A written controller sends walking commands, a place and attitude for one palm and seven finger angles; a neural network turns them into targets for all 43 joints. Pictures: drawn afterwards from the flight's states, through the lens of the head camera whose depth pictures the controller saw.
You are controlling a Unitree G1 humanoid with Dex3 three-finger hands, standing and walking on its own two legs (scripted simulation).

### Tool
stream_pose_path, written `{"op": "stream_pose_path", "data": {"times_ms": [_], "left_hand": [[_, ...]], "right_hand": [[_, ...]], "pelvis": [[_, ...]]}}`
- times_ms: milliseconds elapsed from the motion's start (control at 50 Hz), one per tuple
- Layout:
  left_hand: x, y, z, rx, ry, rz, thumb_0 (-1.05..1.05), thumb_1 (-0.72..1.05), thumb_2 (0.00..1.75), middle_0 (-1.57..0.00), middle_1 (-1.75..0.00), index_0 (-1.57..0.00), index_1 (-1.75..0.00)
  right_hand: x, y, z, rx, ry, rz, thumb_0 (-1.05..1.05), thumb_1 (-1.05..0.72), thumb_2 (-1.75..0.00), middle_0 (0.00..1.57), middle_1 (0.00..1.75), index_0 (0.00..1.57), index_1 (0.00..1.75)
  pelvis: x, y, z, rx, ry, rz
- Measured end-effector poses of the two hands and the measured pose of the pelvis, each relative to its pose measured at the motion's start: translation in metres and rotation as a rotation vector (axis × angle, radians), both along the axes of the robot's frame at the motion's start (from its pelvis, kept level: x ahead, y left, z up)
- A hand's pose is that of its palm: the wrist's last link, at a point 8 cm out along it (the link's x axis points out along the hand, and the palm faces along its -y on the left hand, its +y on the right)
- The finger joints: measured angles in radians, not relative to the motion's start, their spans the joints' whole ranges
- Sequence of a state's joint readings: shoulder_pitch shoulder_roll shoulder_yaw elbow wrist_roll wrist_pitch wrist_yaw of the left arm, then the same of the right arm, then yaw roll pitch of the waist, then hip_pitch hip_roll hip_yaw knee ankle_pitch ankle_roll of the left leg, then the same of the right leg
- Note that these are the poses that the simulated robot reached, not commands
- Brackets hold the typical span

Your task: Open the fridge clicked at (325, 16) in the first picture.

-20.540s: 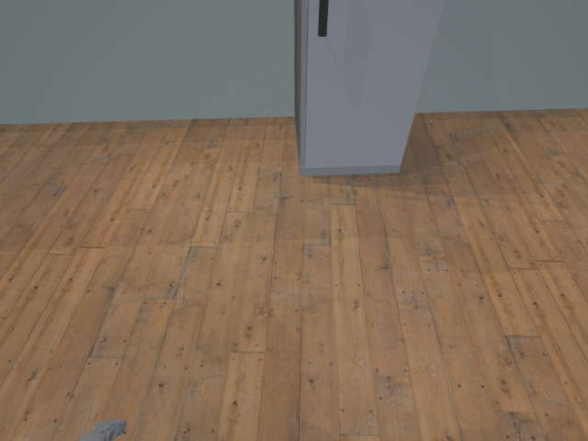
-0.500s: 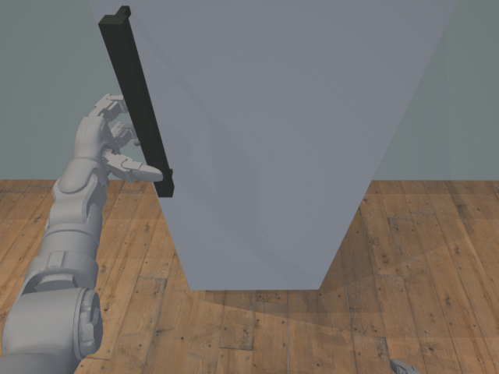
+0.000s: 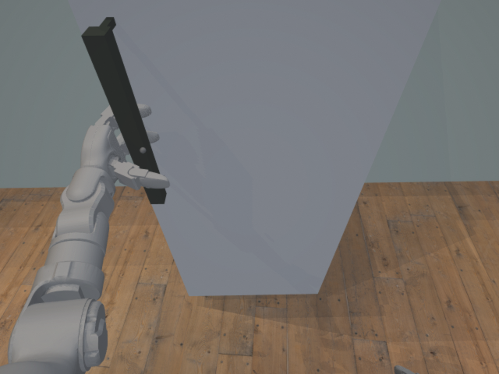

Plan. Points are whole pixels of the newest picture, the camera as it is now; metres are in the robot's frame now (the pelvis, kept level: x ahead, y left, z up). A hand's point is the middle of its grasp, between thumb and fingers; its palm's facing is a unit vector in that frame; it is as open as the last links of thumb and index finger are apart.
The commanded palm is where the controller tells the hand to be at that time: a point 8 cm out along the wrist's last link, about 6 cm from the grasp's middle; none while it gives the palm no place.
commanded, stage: slide the fingers in behind the handle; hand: left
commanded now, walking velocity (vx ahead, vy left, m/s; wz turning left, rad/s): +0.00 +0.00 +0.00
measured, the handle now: (138, 127) +0.48 +0.20 +0.16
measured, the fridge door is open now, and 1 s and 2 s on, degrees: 0 0 0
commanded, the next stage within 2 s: grip the handle and tug to test in 0.72 s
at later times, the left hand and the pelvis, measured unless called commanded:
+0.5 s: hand (146, 150) +0.43 +0.18 +0.15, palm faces +0.04 -1.00 +0.00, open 14.0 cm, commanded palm +0.40 +0.23 +0.15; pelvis +0.00 +0.00 +0.00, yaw +0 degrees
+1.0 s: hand (144, 151) +0.42 +0.18 +0.15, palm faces +0.03 -1.00 +0.02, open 13.2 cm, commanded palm +0.39 +0.23 +0.15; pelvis +0.00 +0.01 +0.00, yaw +0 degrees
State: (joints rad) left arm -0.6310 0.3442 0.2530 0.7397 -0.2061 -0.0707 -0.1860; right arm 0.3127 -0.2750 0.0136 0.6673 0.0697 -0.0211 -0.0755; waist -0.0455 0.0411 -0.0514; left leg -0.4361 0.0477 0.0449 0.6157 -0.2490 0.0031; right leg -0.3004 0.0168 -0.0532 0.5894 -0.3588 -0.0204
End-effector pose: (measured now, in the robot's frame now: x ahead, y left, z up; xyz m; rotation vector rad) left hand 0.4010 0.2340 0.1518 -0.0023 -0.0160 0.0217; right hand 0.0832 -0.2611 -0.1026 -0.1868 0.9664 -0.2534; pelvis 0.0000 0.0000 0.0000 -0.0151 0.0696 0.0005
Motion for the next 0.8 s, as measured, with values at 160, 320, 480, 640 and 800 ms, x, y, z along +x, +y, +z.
{"op": "stream_pose_path", "data": {"times_ms": [160,320,480,640,800], "left_hand": [[-0.001,-0.005,0.000,-0.004,-0.007,0.020,-0.01,-0.50,0.30,-0.30,-1.20,-0.30,-1.20],[-0.003,-0.005,0.001,-0.002,-0.006,0.019,-0.01,-0.50,0.30,-0.29,-1.20,-0.29,-1.20],[0.000,-0.005,-0.001,0.001,0.005,0.014,-0.01,-0.50,0.30,-0.29,-1.20,-0.29,-1.20],[0.004,-0.006,-0.003,0.001,0.000,0.010,-0.01,-0.50,0.30,-0.30,-1.20,-0.30,-1.20],[0.004,-0.005,-0.003,-0.005,0.000,0.004,-0.01,-0.50,0.30,-0.30,-1.20,-0.30,-1.20]], "right_hand": [[0.009,0.000,0.002,0.009,-0.029,0.007,0.01,-0.90,-0.90,0.20,0.30,0.20,0.30],[0.014,0.004,0.003,0.017,-0.036,0.019,0.01,-0.90,-0.90,0.20,0.30,0.20,0.30],[0.013,0.008,0.000,0.014,-0.021,0.029,0.01,-0.90,-0.90,0.20,0.30,0.20,0.30],[0.006,0.012,0.000,0.016,-0.008,0.021,0.01,-0.90,-0.90,0.20,0.30,0.20,0.30],[0.002,0.014,0.000,0.016,-0.004,0.011,0.01,-0.90,-0.90,0.20,0.30,0.20,0.30]], "pelvis": [[0.001,-0.002,0.000,0.004,-0.002,-0.004],[0.001,-0.002,0.000,0.002,-0.007,0.001],[-0.001,0.001,0.000,-0.001,-0.004,0.007],[0.000,0.005,0.000,-0.001,0.002,0.002],[0.000,0.008,0.000,-0.002,-0.004,-0.002]]}}
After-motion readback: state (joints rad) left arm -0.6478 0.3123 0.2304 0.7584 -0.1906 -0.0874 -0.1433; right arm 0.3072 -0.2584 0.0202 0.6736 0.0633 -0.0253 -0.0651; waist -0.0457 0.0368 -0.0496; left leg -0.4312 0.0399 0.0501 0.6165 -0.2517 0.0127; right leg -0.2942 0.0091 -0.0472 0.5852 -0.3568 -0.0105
